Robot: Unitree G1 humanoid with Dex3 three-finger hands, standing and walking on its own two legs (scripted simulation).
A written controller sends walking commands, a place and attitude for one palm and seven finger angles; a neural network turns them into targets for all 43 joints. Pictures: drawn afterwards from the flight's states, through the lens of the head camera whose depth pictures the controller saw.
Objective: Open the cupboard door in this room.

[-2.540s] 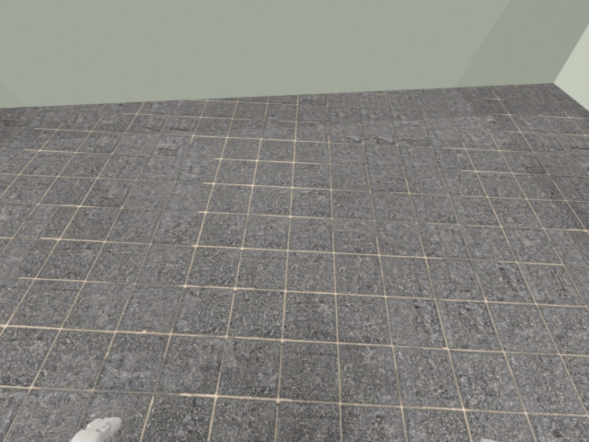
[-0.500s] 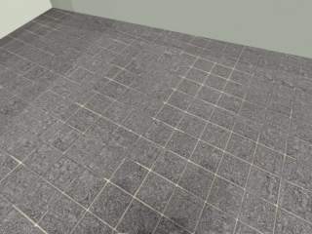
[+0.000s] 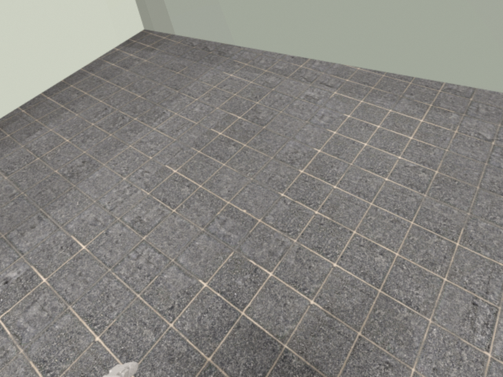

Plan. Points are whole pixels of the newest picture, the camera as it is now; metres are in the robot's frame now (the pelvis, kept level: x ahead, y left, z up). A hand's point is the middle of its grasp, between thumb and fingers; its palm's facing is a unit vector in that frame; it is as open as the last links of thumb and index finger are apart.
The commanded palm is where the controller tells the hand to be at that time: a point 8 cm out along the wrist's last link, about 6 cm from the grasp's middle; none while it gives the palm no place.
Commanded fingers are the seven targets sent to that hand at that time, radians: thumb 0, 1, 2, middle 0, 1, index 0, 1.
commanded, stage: turn or walk to find it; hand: left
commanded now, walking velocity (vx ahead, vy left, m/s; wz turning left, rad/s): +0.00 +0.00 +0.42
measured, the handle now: out of the picture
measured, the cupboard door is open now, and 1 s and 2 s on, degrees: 0 0 0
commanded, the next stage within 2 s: none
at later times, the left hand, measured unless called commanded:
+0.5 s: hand out of the picture -0.08 +0.21 -0.18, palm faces +0.30 -0.93 -0.22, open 7.4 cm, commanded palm none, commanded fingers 0.00 0.90 0.90 -0.20 -0.30 -0.20 -0.30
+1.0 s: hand out of the picture -0.08 +0.21 -0.15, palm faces +0.41 -0.87 -0.27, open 7.4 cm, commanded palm none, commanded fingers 0.00 0.90 0.90 -0.20 -0.30 -0.20 -0.30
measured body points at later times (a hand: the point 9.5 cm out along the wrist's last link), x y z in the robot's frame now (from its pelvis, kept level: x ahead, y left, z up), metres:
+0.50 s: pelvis -0.06 +0.01 +0.00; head -0.04 +0.04 +0.45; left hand -0.10 +0.26 -0.16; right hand +0.07 -0.22 -0.13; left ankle -0.09 +0.11 -0.73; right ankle +0.01 -0.10 -0.72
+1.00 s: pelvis -0.09 -0.01 +0.00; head -0.06 -0.02 +0.45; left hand -0.10 +0.25 -0.12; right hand +0.05 -0.22 -0.15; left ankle -0.09 +0.11 -0.72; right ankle -0.05 -0.11 -0.73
